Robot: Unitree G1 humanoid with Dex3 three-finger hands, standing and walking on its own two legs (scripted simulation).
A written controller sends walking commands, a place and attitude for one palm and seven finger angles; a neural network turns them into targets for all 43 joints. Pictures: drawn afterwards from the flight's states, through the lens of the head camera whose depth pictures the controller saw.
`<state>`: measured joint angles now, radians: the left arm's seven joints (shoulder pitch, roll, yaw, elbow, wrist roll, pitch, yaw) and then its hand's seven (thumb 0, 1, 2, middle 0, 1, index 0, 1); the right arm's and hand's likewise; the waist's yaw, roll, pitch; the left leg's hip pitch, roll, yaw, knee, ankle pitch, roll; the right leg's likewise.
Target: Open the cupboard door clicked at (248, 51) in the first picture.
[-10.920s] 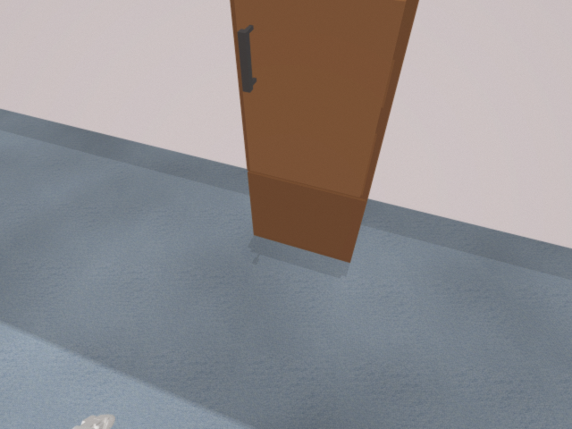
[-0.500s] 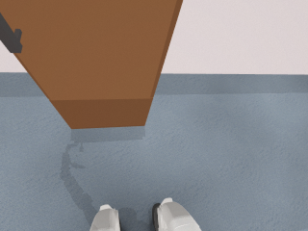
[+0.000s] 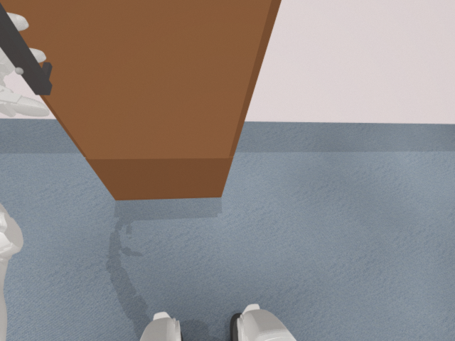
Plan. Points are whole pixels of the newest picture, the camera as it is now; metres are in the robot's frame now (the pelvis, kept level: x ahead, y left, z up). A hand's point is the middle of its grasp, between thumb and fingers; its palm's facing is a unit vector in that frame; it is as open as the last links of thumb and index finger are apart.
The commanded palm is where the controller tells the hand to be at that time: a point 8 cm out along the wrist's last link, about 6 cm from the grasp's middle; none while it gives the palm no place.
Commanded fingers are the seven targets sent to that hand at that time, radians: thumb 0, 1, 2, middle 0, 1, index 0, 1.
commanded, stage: slide the fingers in behind the handle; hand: left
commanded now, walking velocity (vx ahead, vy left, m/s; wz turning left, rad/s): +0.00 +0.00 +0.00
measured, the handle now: (22, 42) +0.57 +0.27 +0.12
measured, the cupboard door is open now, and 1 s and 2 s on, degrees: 0 0 12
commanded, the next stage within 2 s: close the thumb around the handle in 0.62 s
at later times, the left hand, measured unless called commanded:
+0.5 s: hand (32, 72) +0.51 +0.24 +0.12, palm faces -0.02 -1.00 -0.01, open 14.1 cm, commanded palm +0.50 +0.29 +0.11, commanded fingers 0.00 -0.50 0.30 -0.30 -1.20 -0.30 -1.20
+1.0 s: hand (27, 71) +0.52 +0.25 +0.11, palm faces -0.04 -1.00 +0.00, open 11.8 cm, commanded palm +0.50 +0.29 +0.11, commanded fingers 0.00 0.34 0.66 -0.36 -1.29 -0.36 -1.29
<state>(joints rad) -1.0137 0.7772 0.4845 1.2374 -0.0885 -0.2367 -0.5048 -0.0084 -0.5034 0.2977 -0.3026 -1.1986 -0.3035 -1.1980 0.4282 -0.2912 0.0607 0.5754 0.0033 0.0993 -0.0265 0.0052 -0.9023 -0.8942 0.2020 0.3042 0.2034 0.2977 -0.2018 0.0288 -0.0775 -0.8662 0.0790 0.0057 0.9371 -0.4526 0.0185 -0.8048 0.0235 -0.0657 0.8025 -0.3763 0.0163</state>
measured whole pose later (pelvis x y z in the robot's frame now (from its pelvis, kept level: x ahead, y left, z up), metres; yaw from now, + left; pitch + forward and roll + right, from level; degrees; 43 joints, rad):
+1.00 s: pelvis +0.00 +0.00 +0.00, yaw +0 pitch +22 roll -4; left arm -1.04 0.78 0.47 1.28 -0.09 -0.26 -0.49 -0.01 -0.16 0.45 -0.33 -1.24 -0.33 -1.24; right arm 0.42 -0.29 0.06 0.60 0.01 0.08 -0.04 0.01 -0.90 -0.89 0.20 0.30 0.20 0.30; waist -0.21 0.03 -0.07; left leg -0.87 0.08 0.00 0.93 -0.44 0.01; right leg -0.81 0.02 -0.06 0.81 -0.37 0.01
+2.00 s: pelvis +0.01 -0.01 +0.01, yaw -1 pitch +16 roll -2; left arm -0.51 0.53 0.48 0.80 -0.26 -0.23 -0.50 0.00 0.70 0.73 -0.36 -1.34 -0.37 -1.35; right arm 0.39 -0.29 0.03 0.51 0.04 0.09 0.00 0.01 -0.90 -0.89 0.20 0.30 0.20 0.30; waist -0.13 0.04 -0.12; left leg -0.67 0.07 0.06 0.83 -0.44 0.01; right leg -0.66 0.02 -0.01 0.75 -0.38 0.01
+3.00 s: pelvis -0.01 -0.05 +0.03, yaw +4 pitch +3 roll +0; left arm 0.08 0.01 -0.03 0.04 -0.06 -0.13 0.31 0.01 0.25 0.62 -0.36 -1.28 -0.35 -1.28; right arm 0.19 -0.21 0.02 0.60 -0.04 0.00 -0.05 0.01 -0.90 -0.89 0.20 0.30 0.20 0.30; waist 0.02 0.05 -0.06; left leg -0.40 0.04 -0.01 0.70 -0.35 -0.04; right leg -0.39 -0.01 -0.08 0.71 -0.38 -0.03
